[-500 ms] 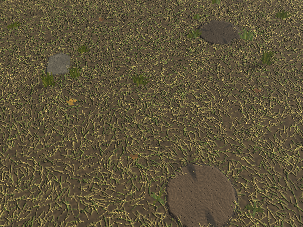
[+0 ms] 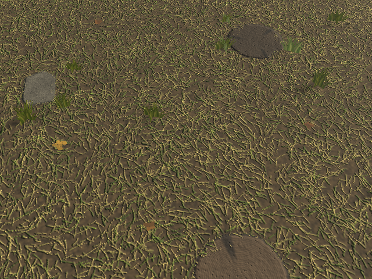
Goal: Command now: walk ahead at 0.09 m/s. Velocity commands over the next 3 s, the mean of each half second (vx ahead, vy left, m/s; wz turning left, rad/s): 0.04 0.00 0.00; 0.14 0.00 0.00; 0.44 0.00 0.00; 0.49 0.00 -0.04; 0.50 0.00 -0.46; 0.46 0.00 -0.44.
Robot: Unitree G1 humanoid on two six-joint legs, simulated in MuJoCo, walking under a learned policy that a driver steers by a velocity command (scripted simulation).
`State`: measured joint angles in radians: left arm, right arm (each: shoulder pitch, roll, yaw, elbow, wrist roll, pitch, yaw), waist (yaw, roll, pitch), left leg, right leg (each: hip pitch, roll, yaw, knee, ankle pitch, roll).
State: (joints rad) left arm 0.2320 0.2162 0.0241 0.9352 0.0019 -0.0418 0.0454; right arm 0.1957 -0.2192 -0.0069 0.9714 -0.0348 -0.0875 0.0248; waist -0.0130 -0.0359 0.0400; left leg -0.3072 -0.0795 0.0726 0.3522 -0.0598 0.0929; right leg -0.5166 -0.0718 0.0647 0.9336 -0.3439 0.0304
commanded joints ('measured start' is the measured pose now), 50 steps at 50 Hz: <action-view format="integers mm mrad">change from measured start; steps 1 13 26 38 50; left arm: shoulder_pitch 161 31 80 98 -121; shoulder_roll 40 56 44 43 21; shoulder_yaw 9 29 27 37 22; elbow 15 46 96 137 -12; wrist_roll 6 4 -5 -17 -38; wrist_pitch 33 -4 9 26 -96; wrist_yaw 10 -4 -8 -4 -57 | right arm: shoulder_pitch -60 78 74 95 317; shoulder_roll -136 -73 -57 -64 -139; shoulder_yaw -25 -13 -15 -31 -60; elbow -59 23 75 122 127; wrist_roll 7 21 38 52 53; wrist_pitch -2 57 66 78 -36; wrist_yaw -21 -60 -58 -65 -32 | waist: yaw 50 -20 9 9 -69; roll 122 -60 37 24 168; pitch -137 -8 -47 15 65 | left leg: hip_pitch -115 60 104 62 383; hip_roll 261 93 106 76 486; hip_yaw -154 -67 -74 -58 -661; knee -149 60 104 112 -75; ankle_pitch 61 -180 27 -450 -248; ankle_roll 168 -31 -41 -14 217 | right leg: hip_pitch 268 171 301 259 -332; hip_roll -5 2 32 72 16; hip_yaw -22 21 -26 -51 -25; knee -154 -579 -484 -491 54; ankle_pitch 84 19 342 -163 -246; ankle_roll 7 -65 -78 -109 -147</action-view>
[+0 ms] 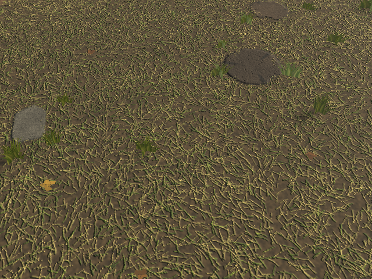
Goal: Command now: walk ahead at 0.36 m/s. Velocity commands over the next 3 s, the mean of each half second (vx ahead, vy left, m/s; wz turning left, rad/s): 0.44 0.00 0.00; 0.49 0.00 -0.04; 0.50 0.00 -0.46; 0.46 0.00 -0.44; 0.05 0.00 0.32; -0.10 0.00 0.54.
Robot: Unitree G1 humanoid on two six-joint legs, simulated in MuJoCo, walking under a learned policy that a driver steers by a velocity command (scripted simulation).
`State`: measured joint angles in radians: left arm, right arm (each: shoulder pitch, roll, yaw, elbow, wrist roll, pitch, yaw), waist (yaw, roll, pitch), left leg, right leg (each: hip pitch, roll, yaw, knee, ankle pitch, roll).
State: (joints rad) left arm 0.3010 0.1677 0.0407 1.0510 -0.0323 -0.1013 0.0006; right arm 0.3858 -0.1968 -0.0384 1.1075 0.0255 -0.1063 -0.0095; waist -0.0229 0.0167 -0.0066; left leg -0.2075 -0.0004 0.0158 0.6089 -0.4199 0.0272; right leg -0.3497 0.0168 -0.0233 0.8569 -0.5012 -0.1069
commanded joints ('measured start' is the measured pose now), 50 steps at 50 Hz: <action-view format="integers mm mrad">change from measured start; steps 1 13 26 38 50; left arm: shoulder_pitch -210 1 199 154 -131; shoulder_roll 86 143 161 154 123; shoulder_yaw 7 16 12 10 34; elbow -140 -72 -21 -73 -185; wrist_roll -7 34 27 -9 13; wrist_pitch -36 -28 -6 -38 20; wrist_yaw -16 -35 15 -11 8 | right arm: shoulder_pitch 98 -119 -501 -38 -128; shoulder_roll -164 -108 -76 -208 -172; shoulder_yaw -28 -18 -15 -59 -36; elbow -24 -158 -273 -172 -138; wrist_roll -5 4 -3 -15 -37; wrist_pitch -14 -22 9 2 -15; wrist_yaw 1 -3 32 38 9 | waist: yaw -47 41 91 -100 16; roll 91 -80 -73 152 30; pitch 107 77 128 -294 45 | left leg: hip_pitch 278 -583 -529 575 27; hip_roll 396 122 78 370 199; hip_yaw -540 -95 0 -666 -26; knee -336 637 4 -307 -509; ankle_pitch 151 193 551 141 470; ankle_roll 250 67 12 310 177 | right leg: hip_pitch -500 264 330 -391 -352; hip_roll -104 -299 -220 -17 -172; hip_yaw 71 423 99 175 94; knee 98 -694 -774 593 10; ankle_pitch -63 157 539 -3 559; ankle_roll -7 -98 -67 54 75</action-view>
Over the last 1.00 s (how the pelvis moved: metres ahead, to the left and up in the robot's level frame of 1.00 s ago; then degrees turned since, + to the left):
0.14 -0.04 -0.01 0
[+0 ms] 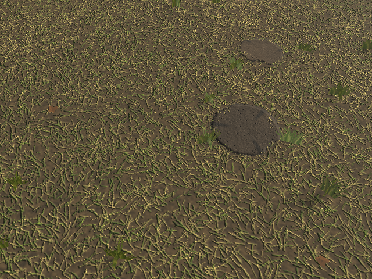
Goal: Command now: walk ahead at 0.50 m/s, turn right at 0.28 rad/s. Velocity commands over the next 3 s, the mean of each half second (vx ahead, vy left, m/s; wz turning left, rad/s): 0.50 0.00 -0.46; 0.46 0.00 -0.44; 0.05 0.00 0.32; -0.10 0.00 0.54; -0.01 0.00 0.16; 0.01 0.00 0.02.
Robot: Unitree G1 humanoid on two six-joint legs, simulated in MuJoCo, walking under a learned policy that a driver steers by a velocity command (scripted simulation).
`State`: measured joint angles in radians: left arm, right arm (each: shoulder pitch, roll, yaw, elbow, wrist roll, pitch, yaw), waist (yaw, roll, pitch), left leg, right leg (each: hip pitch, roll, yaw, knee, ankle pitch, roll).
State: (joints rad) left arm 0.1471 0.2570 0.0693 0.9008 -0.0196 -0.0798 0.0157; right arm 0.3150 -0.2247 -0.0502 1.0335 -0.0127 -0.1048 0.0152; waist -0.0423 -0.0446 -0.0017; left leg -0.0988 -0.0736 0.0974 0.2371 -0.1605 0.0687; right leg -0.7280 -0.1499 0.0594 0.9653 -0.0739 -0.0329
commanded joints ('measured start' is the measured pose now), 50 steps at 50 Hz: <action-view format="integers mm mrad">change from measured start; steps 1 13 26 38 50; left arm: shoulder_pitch -14 211 147 177 78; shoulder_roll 28 195 161 67 25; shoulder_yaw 2 73 44 12 -12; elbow -46 -92 -164 -195 -251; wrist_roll -1 -4 2 20 26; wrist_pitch -4 7 -4 22 12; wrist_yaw -12 -62 -7 3 -1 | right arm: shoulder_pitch -47 -23 -274 -36 -97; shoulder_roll -148 -204 -108 -261 -185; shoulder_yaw -24 -38 -24 -69 -36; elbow -63 -95 -267 -276 -210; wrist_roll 3 15 -2 -3 16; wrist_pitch -17 48 -4 -52 -5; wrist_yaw -18 -48 -28 -7 -5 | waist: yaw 23 194 57 -75 49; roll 90 70 -11 22 141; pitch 45 -161 -14 -238 -71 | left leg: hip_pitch -71 -13 -514 150 -73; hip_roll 267 282 146 265 267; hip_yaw -81 99 -144 -316 -206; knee -140 620 526 214 31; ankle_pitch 213 703 135 67 743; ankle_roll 124 -15 -117 43 147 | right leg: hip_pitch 40 652 477 445 202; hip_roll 9 150 42 132 94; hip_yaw -2 -67 178 220 -25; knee -161 -417 -753 -144 -139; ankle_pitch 173 -24 127 -19 -134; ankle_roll -3 -168 -224 -80 48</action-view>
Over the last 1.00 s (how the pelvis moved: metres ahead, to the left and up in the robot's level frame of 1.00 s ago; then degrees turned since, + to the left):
0.50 -0.02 0.02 -1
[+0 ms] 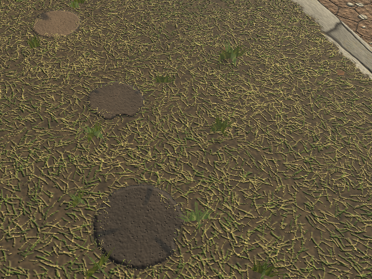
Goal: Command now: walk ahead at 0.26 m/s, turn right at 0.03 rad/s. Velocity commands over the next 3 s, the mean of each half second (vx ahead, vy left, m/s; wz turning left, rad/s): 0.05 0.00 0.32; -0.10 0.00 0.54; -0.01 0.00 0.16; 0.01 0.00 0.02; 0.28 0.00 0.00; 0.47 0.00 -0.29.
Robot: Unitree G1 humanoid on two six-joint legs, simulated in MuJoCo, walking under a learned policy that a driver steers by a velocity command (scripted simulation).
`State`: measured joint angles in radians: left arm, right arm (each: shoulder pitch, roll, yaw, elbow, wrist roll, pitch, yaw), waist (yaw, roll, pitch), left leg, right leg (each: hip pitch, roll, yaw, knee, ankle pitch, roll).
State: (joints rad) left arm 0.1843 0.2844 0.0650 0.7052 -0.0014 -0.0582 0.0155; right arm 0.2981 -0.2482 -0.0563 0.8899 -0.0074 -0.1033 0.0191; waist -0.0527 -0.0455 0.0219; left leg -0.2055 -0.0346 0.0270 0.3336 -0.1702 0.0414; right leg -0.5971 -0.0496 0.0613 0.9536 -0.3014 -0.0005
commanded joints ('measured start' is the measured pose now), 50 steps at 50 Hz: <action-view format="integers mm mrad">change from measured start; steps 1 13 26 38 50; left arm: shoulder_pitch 18 33 -150 -128 75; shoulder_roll -1 104 133 83 94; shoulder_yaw -9 27 31 50 42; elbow -57 -87 -13 28 109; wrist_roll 5 18 1 -5 -19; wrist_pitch -10 29 81 94 57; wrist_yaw -3 13 56 58 -5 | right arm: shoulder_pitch -72 41 12 -125 -125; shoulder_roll -172 -176 -125 -175 -220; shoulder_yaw -32 -34 -28 -32 -61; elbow -62 -90 -199 -280 -294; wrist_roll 16 34 14 9 20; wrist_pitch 4 76 164 123 154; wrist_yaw -13 -38 -14 -66 -64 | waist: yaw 51 69 12 39 47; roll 150 -101 -127 192 240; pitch -105 -257 -181 -124 -96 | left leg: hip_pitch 21 -456 -129 57 -58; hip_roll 210 43 86 233 180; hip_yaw -116 -96 14 -389 -540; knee -62 887 429 -13 -91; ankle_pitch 740 -502 -143 46 -303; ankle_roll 164 -102 -77 132 106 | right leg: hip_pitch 117 654 416 -49 365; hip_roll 12 -343 -283 88 103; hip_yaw -41 263 -61 24 -28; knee -189 -525 -534 274 -442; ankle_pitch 155 862 588 -41 -50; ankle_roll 20 -292 -214 55 -8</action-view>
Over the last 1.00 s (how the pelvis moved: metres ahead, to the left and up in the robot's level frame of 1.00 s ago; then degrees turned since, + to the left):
0.57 -0.13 0.00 -28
